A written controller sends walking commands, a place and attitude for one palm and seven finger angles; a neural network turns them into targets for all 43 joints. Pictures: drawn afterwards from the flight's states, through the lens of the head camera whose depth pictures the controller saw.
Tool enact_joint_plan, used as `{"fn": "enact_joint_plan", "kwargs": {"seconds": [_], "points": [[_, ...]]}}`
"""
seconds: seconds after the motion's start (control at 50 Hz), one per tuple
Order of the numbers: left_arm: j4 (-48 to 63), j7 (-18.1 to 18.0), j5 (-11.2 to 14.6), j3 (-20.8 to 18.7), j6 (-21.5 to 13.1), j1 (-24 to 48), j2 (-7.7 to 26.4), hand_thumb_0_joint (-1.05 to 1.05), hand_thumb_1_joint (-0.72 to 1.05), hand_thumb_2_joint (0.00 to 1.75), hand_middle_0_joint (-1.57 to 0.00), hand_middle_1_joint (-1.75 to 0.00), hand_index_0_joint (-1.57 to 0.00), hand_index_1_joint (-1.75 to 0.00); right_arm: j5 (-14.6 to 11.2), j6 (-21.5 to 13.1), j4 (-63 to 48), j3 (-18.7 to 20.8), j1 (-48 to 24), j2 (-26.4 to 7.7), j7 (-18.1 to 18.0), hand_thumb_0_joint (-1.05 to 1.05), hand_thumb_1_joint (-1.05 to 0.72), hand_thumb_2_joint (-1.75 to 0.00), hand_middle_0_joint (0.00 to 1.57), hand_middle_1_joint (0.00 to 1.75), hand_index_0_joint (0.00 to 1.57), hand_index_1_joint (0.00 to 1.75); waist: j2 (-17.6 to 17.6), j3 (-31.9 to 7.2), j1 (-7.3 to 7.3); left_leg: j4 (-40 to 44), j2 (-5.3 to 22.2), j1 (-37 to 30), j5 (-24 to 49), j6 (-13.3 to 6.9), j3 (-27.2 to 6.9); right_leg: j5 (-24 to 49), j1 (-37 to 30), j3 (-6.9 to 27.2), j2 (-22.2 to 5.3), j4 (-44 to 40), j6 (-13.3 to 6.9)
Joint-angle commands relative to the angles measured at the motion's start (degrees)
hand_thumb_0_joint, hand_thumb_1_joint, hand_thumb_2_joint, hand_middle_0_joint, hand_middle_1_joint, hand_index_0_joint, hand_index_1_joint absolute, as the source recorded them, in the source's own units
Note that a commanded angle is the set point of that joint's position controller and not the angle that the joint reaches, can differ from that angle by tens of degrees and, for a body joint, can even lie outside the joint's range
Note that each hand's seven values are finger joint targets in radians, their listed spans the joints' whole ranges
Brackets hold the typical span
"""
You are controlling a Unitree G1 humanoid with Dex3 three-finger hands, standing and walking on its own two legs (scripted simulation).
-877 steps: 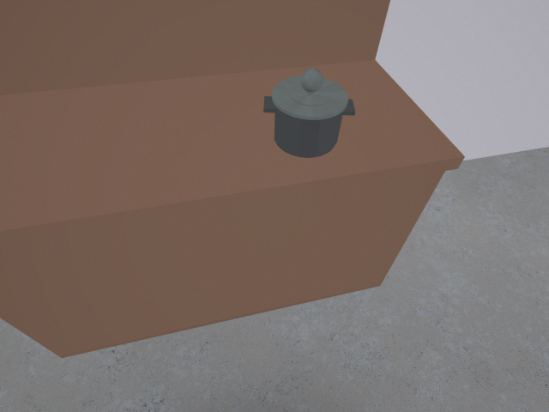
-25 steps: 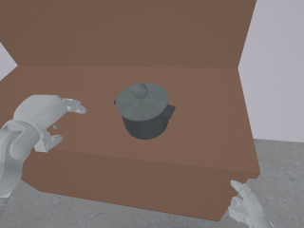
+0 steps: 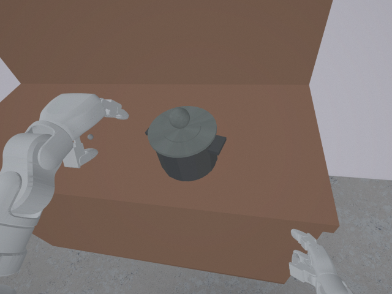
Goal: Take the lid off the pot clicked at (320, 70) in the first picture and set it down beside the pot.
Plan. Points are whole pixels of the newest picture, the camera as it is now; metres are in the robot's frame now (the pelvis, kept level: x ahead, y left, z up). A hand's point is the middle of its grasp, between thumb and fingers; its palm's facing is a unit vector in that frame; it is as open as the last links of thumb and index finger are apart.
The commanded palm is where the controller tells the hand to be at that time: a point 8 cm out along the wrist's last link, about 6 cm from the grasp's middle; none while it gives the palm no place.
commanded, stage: move the open hand above the knob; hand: left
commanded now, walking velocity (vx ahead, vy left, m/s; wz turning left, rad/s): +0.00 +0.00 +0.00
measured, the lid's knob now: (179, 118) +0.47 +0.09 +0.11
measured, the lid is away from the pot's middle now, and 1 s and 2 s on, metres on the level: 0.00 0.00 0.00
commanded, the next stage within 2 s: none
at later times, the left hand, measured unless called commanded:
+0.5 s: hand (126, 117) +0.37 +0.17 +0.19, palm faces -0.06 -0.04 -1.00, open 10.4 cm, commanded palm +0.34 +0.17 +0.26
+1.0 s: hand (154, 104) +0.41 +0.12 +0.19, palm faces -0.05 -0.04 -1.00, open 10.3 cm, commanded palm +0.38 +0.13 +0.26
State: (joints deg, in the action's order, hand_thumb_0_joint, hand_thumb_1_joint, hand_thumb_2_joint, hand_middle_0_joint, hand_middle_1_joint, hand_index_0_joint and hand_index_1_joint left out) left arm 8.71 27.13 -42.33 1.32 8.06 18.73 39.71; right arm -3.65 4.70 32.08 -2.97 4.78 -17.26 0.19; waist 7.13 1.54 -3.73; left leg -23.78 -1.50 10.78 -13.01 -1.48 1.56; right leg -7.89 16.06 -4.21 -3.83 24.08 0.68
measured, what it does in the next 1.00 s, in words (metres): stands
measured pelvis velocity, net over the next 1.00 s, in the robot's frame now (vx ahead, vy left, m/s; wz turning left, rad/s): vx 0.02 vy -0.01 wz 0.00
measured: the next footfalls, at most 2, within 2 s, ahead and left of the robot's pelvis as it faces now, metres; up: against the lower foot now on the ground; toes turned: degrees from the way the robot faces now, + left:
none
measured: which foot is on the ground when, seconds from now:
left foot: down 0.00-1.00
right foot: down 0.00-1.00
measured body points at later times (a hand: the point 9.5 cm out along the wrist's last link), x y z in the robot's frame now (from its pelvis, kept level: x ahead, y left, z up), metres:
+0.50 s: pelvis +0.02 +0.00 +0.00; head +0.04 -0.05 +0.44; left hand +0.37 +0.17 +0.25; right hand +0.23 -0.21 -0.11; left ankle +0.00 +0.11 -0.74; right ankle +0.05 -0.13 -0.74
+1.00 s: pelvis +0.02 -0.01 +0.00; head +0.04 -0.06 +0.44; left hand +0.41 +0.12 +0.25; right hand +0.23 -0.22 -0.11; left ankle +0.00 +0.10 -0.74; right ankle +0.05 -0.13 -0.74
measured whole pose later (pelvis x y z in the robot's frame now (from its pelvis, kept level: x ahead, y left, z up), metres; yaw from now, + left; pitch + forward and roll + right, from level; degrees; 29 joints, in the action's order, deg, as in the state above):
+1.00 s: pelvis +0.02 -0.01 +0.00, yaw +0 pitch +2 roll +1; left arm -1.1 22.4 -46.4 15.6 16.3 36.6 29.5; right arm -4.8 9.7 32.8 -3.0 3.8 -16.6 2.8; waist 6.6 -0.5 -2.0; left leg -25.2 -1.2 12.1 -15.4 -0.8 1.7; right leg -11.5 18.8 -3.9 -3.6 28.1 0.1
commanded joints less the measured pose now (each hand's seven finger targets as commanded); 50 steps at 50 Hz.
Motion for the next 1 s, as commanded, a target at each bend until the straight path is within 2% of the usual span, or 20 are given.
{"fn": "enact_joint_plan", "kwargs": {"seconds": [0.0, 0.06, 0.1, 0.14, 0.18, 0.24, 0.26, 0.32, 0.36, 0.4, 0.44, 0.46, 0.5, 0.54, 0.56, 0.64, 0.68, 0.74, 0.86, 0.98], "points": [[6.8, -2.4, -1.4, -10.4, 1.7, 23.0, 15.5, 0.00, -0.36, 1.51, -0.82, -0.08, -0.82, -0.08, 0.1, -2.5, -9.6, 2.2, -9.0, -5.1, -0.1, 0.00, -0.90, -0.90, 0.20, 0.30, 0.20, 0.30, -4.3, -17.6, 0.00, 3.7, 0.0, -0.6, 11.5, -0.9, -3.0, 4.7, -11.2, 1.7, 1.6, -1.5, -2.2], [7.1, -1.9, -1.4, -9.4, 2.6, 20.3, 13.4, 0.00, -0.36, 1.51, -0.82, -0.08, -0.82, -0.08, -0.2, -2.0, -10.1, 2.2, -8.6, -5.0, 0.8, 0.00, -0.90, -0.90, 0.20, 0.30, 0.20, 0.30, -5.8, -20.8, -0.08, 3.1, -0.3, -1.5, 15.2, -1.0, -2.4, 8.4, -13.2, 1.6, 1.9, -0.3, -2.4], [9.6, -1.7, -1.2, -5.0, 2.9, 21.9, 9.2, 0.00, -0.36, 1.51, -0.82, -0.08, -0.82, -0.08, -0.3, -1.7, -10.5, 2.3, -9.5, -4.6, 1.1, 0.00, -0.90, -0.90, 0.20, 0.30, 0.20, 0.30, -5.4, -17.8, 0.39, 3.0, 0.0, -1.3, 13.7, -0.9, -2.7, 7.7, -10.9, 1.3, 1.7, -0.8, -2.2], [7.3, -2.4, -1.3, -6.7, 3.7, 20.1, 10.4, 0.00, -0.36, 1.51, -0.82, -0.08, -0.82, -0.08, -0.6, -1.8, -10.8, 2.4, -10.3, -5.2, 1.5, 0.00, -0.90, -0.90, 0.20, 0.30, 0.20, 0.30, -6.3, -16.5, 0.64, 2.1, 0.3, -1.4, 12.9, -1.1, -2.6, 7.0, -9.5, 1.8, 2.4, -0.4, -2.5], [8.3, -2.6, -2.5, -6.1, 3.8, 26.5, 11.6, 0.00, -0.36, 1.51, -0.82, -0.08, -0.82, -0.08, -0.3, -0.9, -10.1, 2.2, -9.3, -4.9, 1.0, 0.00, -0.90, -0.90, 0.20, 0.30, 0.20, 0.30, -6.8, -17.6, 0.69, 3.3, 0.2, -0.9, 11.5, -0.8, -2.6, 5.6, -10.8, 1.5, 1.9, -0.9, -2.2], [10.7, -3.9, -2.5, -7.4, 4.1, 27.3, 12.7, 0.00, -0.36, 1.51, -0.82, -0.08, -0.82, -0.08, -0.5, -1.6, -10.9, 2.2, -10.5, -4.9, 1.4, 0.00, -0.90, -0.90, 0.20, 0.30, 0.20, 0.30, -2.7, -21.0, 0.22, 1.9, 0.0, -2.9, 14.6, -1.0, -3.3, 8.1, -11.6, 2.3, 2.1, 0.7, -3.0], [10.0, -3.7, -3.1, -6.0, 4.4, 28.6, 11.6, 0.00, -0.36, 1.51, -0.82, -0.08, -0.82, -0.08, -0.2, -1.3, -10.3, 1.9, -9.3, -4.3, 1.5, 0.00, -0.90, -0.90, 0.20, 0.30, 0.20, 0.30, -3.0, -23.3, -0.12, 2.7, -0.2, -2.8, 16.9, -0.7, -3.1, 9.0, -13.6, 1.8, 1.9, 0.9, -3.0], [6.7, -4.0, -3.2, -3.6, 5.3, 27.1, 8.3, 0.00, -0.36, 1.51, -0.82, -0.08, -0.82, -0.08, -0.5, -0.6, -10.0, 2.2, -8.7, -4.4, 1.8, 0.00, -0.90, -0.90, 0.20, 0.30, 0.20, 0.30, -5.7, -19.2, 0.31, 2.4, 0.2, -1.4, 15.9, -0.5, -2.7, 9.5, -11.2, 1.4, 1.9, 0.6, -2.8], [6.4, -4.1, -3.2, -2.9, 5.5, 27.1, 7.5, 0.00, -0.36, 1.51, -0.82, -0.08, -0.82, -0.08, -0.6, -0.2, -10.2, 1.9, -8.6, -4.4, 2.2, 0.00, -0.90, -0.90, 0.20, 0.30, 0.20, 0.30, -6.4, -21.0, 0.50, 2.6, 0.1, -1.3, 16.3, -0.6, -2.2, 9.8, -12.4, 1.5, 1.9, 1.0, -2.8], [7.7, -4.4, -3.6, -1.5, 5.7, 29.0, 6.4, 0.00, -0.36, 1.51, -0.82, -0.08, -0.82, -0.08, -0.6, 0.2, -10.5, 2.0, -9.5, -4.3, 2.3, 0.00, -0.90, -0.90, 0.20, 0.30, 0.20, 0.30, -6.6, -19.1, 0.61, 2.6, 0.4, -0.6, 14.7, -0.4, -2.6, 8.8, -11.0, 1.4, 1.8, 1.0, -2.8], [7.9, -5.1, -3.2, -3.0, 5.9, 27.2, 7.4, 0.00, -0.36, 1.51, -0.82, -0.08, -0.82, -0.08, -0.9, -0.1, -11.0, 2.1, -10.9, -4.4, 2.7, 0.00, -0.90, -0.90, 0.20, 0.30, 0.20, 0.30, -5.2, -20.0, 0.62, 1.3, 0.4, -1.6, 15.4, -0.7, -2.5, 9.5, -10.6, 2.1, 2.1, 1.7, -3.2], [6.8, -4.9, -3.7, -0.9, 6.1, 29.5, 5.6, 0.00, -0.36, 1.51, -0.82, -0.08, -0.82, -0.08, -0.8, 0.5, -10.3, 1.8, -9.1, -4.0, 2.5, 0.00, -0.90, -0.90, 0.20, 0.30, 0.20, 0.30, -6.2, -21.0, 0.79, 2.3, 0.2, -1.2, 15.7, -0.4, -2.1, 9.0, -11.7, 1.6, 2.0, 1.5, -2.8], [6.2, -5.5, -4.0, -1.0, 6.4, 32.2, 6.4, 0.00, -0.36, 1.51, -0.82, -0.08, -0.82, -0.08, -0.8, 0.9, -10.1, 2.0, -9.1, -4.2, 2.2, 0.00, -0.90, -0.90, 0.20, 0.30, 0.20, 0.30, -6.9, -19.0, 1.04, 2.4, 0.5, -0.3, 13.1, -0.4, -2.2, 7.5, -10.3, 1.7, 1.9, 1.1, -2.9], [8.3, -6.1, -3.7, -1.6, 6.3, 32.8, 6.9, 0.00, -0.36, 1.51, -0.82, -0.08, -0.82, -0.08, -1.0, 0.5, -10.7, 2.1, -10.5, -4.3, 2.5, 0.00, -0.90, -0.90, 0.20, 0.30, 0.20, 0.30, -4.5, -21.0, 0.91, 1.3, 0.3, -1.7, 13.9, -0.6, -2.5, 8.2, -10.5, 2.4, 2.0, 1.9, -3.3], [7.7, -6.1, -4.2, -1.5, 6.4, 33.5, 7.0, 0.00, -0.36, 1.51, -0.82, -0.08, -0.82, -0.08, -0.7, 0.6, -10.4, 1.7, -9.1, -3.8, 2.5, 0.00, -0.90, -0.90, 0.20, 0.30, 0.20, 0.30, -5.8, -23.5, 0.54, 2.0, 0.1, -1.5, 15.9, -0.5, -2.3, 9.4, -12.9, 1.9, 1.9, 2.2, -3.1], [2.2, -6.6, -3.8, -0.3, 7.2, 32.1, 4.9, 0.00, -0.36, 1.51, -0.82, -0.08, -0.82, -0.08, -1.3, 1.2, -9.9, 2.0, -10.1, -4.3, 2.7, 0.00, -0.90, -0.90, 0.20, 0.30, 0.20, 0.30, -7.3, -18.5, 1.33, 1.4, 0.6, 0.4, 12.8, -0.4, -2.1, 8.0, -9.7, 2.2, 1.9, 1.7, -3.1], [3.7, -6.4, -4.3, 2.0, 7.2, 35.0, 3.2, 0.00, -0.36, 1.51, -0.82, -0.08, -0.82, -0.08, -1.1, 1.7, -10.1, 1.9, -9.5, -3.9, 2.6, 0.00, -0.90, -0.90, 0.20, 0.30, 0.20, 0.30, -8.1, -20.5, 1.35, 1.8, 0.4, 0.1, 13.1, -0.4, -1.8, 8.2, -10.7, 1.8, 1.7, 1.7, -2.9], [3.5, -7.0, -4.3, -0.5, 7.4, 35.2, 6.0, 0.00, -0.36, 1.51, -0.82, -0.08, -0.82, -0.08, -1.1, 1.3, -10.2, 2.0, -10.7, -4.3, 2.7, 0.00, -0.90, -0.90, 0.20, 0.30, 0.20, 0.30, -6.7, -21.7, 1.17, 0.8, 0.3, -0.3, 13.5, -0.7, -1.9, 9.6, -11.4, 2.7, 1.7, 2.5, -3.1], [0.3, -6.6, -4.8, 5.8, 8.4, 41.1, -0.2, 0.00, -0.36, 1.51, -0.82, -0.08, -0.82, -0.08, -1.4, 2.0, -9.2, 1.8, -9.3, -3.5, 2.6, 0.00, -0.90, -0.90, 0.20, 0.30, 0.20, 0.30, -7.4, -22.6, 2.40, 1.3, 0.0, -0.8, 13.2, -0.6, -1.3, 8.5, -10.8, 1.8, 1.7, 2.5, -2.8], [-3.6, -7.5, -6.0, 3.4, 8.6, 43.8, 2.7, 0.00, -0.36, 1.51, -0.82, -0.08, -0.82, -0.08, -1.3, 2.1, -8.4, 1.8, -9.1, -3.8, 2.4, 0.00, -0.90, -0.90, 0.20, 0.30, 0.20, 0.30, -8.8, -23.0, 1.86, 1.0, 0.2, 0.7, 14.0, -0.5, -1.6, 11.2, -12.4, 2.3, 1.4, 2.9, -2.9]]}}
